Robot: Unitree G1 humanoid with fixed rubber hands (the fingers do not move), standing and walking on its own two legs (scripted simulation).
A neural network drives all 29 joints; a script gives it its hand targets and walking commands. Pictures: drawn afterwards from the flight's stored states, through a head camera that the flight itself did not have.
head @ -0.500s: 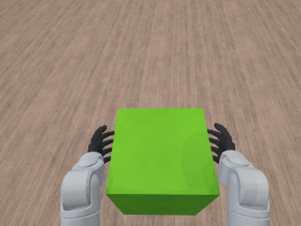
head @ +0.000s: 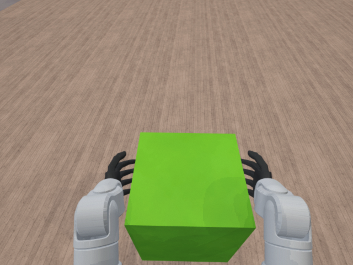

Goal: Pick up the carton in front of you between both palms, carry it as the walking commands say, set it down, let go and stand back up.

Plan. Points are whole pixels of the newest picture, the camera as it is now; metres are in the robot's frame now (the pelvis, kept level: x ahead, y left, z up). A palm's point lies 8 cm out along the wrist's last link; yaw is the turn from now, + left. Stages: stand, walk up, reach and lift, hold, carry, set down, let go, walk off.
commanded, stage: carry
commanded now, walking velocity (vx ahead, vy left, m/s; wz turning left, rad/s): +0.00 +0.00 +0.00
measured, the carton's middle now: (186, 200) +0.28 +0.00 +0.00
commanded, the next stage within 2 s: hold in 1.76 s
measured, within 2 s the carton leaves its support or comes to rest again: neither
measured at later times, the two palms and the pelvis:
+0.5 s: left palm (110, 208) +0.22 +0.15 +0.08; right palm (266, 207) +0.23 -0.15 +0.08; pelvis -0.03 +0.00 +0.00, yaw +0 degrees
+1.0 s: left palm (115, 225) +0.21 +0.14 +0.03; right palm (263, 225) +0.21 -0.15 +0.03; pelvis -0.07 +0.00 +0.00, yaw +0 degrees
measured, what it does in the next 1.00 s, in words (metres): shifts its weight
